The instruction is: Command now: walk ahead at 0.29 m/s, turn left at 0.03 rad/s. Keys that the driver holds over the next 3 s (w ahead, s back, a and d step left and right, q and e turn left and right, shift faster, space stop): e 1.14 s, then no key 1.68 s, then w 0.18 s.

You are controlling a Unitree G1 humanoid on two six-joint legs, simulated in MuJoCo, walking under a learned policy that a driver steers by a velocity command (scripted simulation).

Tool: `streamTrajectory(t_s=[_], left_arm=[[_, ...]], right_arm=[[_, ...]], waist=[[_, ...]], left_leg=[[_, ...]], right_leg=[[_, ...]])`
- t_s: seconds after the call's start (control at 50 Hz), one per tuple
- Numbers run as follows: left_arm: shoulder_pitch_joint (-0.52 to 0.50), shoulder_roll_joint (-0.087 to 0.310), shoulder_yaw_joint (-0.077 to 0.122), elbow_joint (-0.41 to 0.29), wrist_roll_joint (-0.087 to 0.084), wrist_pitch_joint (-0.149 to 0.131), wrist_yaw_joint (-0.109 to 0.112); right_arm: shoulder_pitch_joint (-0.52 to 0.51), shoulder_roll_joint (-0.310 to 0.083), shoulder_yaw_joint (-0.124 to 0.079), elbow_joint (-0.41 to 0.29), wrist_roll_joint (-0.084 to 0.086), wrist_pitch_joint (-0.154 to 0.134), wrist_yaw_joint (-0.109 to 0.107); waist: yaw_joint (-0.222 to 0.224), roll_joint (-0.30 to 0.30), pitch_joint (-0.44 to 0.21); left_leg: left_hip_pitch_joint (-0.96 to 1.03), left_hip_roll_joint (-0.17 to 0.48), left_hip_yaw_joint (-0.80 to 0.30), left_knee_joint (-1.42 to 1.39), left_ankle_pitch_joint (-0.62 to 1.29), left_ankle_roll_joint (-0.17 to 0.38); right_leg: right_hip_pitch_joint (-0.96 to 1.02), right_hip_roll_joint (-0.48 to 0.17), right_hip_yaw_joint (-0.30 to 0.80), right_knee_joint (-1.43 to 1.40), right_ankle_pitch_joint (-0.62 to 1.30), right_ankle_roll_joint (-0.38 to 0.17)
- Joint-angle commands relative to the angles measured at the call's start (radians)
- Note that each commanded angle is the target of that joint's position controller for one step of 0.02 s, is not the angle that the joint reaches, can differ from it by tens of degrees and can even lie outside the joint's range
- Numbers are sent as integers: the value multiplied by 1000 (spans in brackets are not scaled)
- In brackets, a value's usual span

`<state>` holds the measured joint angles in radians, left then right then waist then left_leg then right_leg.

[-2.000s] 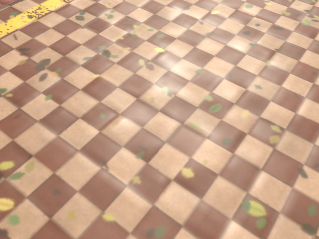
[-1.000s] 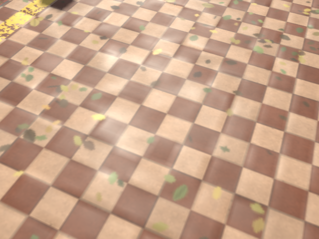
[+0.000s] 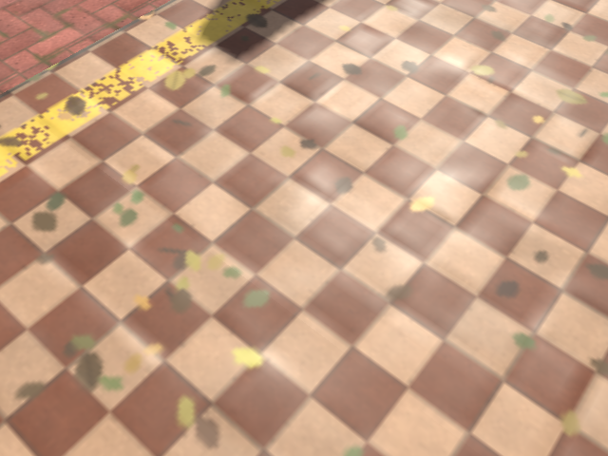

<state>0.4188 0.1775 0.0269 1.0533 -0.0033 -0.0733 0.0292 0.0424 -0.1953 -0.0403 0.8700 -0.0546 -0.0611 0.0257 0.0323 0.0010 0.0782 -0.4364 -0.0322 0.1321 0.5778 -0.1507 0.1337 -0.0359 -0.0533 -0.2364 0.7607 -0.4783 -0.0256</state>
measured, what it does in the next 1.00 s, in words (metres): steps on the spot, turning right: right foot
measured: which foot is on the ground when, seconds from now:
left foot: down 0.00-0.50, up 0.52-1.00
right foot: up 0.00-0.48, down 0.50-1.00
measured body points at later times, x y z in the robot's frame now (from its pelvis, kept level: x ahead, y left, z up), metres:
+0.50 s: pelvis +0.09 -0.02 +0.01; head +0.11 -0.05 +0.46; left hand +0.24 +0.19 -0.12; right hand +0.10 -0.29 -0.14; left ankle +0.10 +0.06 -0.72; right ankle +0.09 -0.11 -0.72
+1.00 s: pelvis +0.09 -0.01 +0.02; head +0.13 -0.02 +0.47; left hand +0.31 +0.18 -0.11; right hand +0.07 -0.31 -0.09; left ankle +0.14 +0.09 -0.71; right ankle +0.09 -0.11 -0.72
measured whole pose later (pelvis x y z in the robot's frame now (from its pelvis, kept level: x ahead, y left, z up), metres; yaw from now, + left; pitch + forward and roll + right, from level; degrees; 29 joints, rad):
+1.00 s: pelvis +0.09 -0.01 +0.02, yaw -32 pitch +2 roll +0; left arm 0.21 0.28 0.09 0.82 0.02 0.05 -0.01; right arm 0.16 -0.25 -0.05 0.78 0.00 0.03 -0.04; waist 0.03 -0.03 0.04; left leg -0.29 -0.04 -0.05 0.59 -0.37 0.00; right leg -0.33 0.13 0.17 0.47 -0.15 -0.05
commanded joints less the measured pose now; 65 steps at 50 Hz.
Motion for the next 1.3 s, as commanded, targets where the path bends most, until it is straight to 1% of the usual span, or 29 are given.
streamTrajectory(t_s=[0.02,0.04,0.06,0.08,0.1,0.16,0.26,0.44,0.48,0.5,0.52,0.54,0.58,0.6,0.64,0.68,0.86,0.94,0.98,1.0,1.02,1.04,1.06,1.08,1.1,1.14,1.16,1.22,1.3], left_arm=[[57,144,31,-54,-28,8,2],[-15,106,25,-79,-23,5,0],[-22,91,26,-67,-6,8,2],[-18,88,33,-57,17,25,0],[24,68,33,-41,35,45,-4],[49,42,41,-43,28,74,-14],[-93,51,43,-115,35,97,-22],[-195,69,47,-215,32,108,-38],[-158,69,49,-222,28,89,-34],[-115,147,69,-214,37,73,-26],[-89,296,106,-226,28,70,-15],[4,281,113,-195,16,77,-12],[-116,215,92,-217,15,96,-2],[-183,192,84,-238,7,101,2],[-224,167,74,-262,6,99,-3],[-196,195,81,-260,7,88,-11],[-174,252,96,-277,26,100,-25],[-212,257,100,-290,27,108,-35],[-254,255,100,-297,18,115,-38],[-274,243,97,-304,8,117,-36],[-249,183,82,-317,0,115,-32],[-199,147,77,-322,-1,109,-24],[-227,233,94,-316,39,109,-24],[-217,249,104,-301,38,112,-32],[-185,239,105,-280,36,120,-41],[-147,230,102,-264,31,135,-63],[-163,219,96,-268,28,136,-68],[-228,191,79,-294,23,140,-66],[-248,164,55,-300,15,144,-58]], right_arm=[[394,-246,-70,59,49,5,-29],[282,-189,-50,54,49,3,-33],[223,-115,-28,51,47,1,-34],[185,-80,-16,51,50,-3,-41],[176,-70,-12,52,48,-5,-47],[184,-119,-18,47,40,-21,-52],[190,-112,-14,43,40,-2,-68],[234,-182,-48,39,25,54,-72],[240,-197,-58,42,24,65,-72],[275,-169,-54,37,22,71,-66],[228,-85,-33,-39,44,74,-62],[150,-119,-35,-48,35,91,-69],[145,-113,-36,-45,50,88,-62],[139,-129,-41,-47,41,81,-63],[174,-142,-47,-38,21,84,-58],[183,-125,-43,-46,29,93,-57],[105,-129,-34,-117,44,99,-66],[142,-137,-31,-132,55,84,-71],[213,-130,-28,-122,59,74,-75],[263,-140,-30,-112,54,66,-81],[267,-226,-47,-119,36,62,-90],[170,-316,-60,-167,34,66,-89],[162,-292,-59,-169,18,71,-81],[108,-214,-37,-182,24,68,-76],[54,-179,-27,-192,29,67,-72],[44,-171,-23,-211,30,65,-75],[83,-171,-24,-203,30,64,-73],[197,-196,-34,-164,32,58,-69],[194,-215,-38,-150,29,56,-54]], waist=[[-141,-1,-406],[-104,50,-253],[-64,6,-128],[-32,18,-78],[-11,29,-68],[25,43,-107],[1,119,-83],[-48,103,-79],[-14,44,-93],[-5,-125,-122],[1,-375,-113],[58,-199,-156],[-5,-85,-87],[-27,-88,-74],[-44,-82,-124],[-41,-55,-151],[2,-112,-127],[-12,-129,-140],[-54,-125,-141],[-83,-103,-134],[-61,59,-126],[-23,243,-110],[-32,183,-84],[3,105,-59],[31,87,-36],[28,143,-59],[4,131,-66],[-52,127,-83],[-62,170,-106]], left_leg=[[697,465,-478,-137,928,271],[558,432,-358,-190,834,224],[409,381,-276,-251,736,150],[322,340,-211,-287,668,102],[244,315,-153,-302,671,76],[220,300,-68,-302,734,81],[249,278,22,-294,530,65],[310,403,-16,-181,282,69],[269,378,23,-59,197,-5],[197,290,89,150,56,-74],[-97,64,119,382,-456,-161],[-133,49,-57,547,-541,-168],[-162,79,-126,575,-376,-168],[-168,86,-140,539,-307,-165],[-130,63,-135,544,-248,-167],[-118,58,-144,507,-241,-176],[-46,25,-173,259,-263,-174],[71,-9,-175,125,-280,-147],[202,-29,-165,-61,-211,-127],[308,-8,-176,-222,-134,-115],[385,187,-363,-362,-216,-72],[384,427,-630,-423,-185,26],[231,465,-610,-397,-80,109],[183,388,-507,-380,-25,96],[166,310,-387,-359,18,59],[242,244,-266,-322,135,37],[274,238,-245,-305,198,46],[405,273,-251,-262,336,82],[401,280,-221,-221,388,84]], right_leg=[[-464,63,286,648,-72,-12],[-501,25,289,586,-21,-15],[-474,-7,273,494,26,-15],[-437,-23,273,428,63,-12],[-364,-14,255,416,96,-6],[-349,15,231,397,161,8],[-424,-10,197,169,264,19],[-363,11,138,-61,77,-32],[-239,26,151,-255,219,-53],[-142,-61,317,-396,398,-87],[-34,-333,716,-443,860,-265],[-17,-345,696,-430,906,-353],[-90,-230,546,-438,749,-299],[-95,-180,508,-441,706,-257],[-85,-138,469,-426,787,-239],[-71,-132,478,-422,780,-238],[-134,-113,635,-452,440,-234],[-168,-98,704,-429,482,-203],[-221,-61,715,-403,461,-154],[-289,-17,695,-373,366,-102],[-404,79,594,-229,146,-36],[-561,258,360,2,-70,5],[-521,170,351,195,-89,16],[-477,152,370,285,-23,15],[-469,148,355,351,42,21],[-505,142,321,427,93,48],[-513,141,313,415,92,62],[-544,138,318,308,63,86],[-406,116,279,74,11,73]])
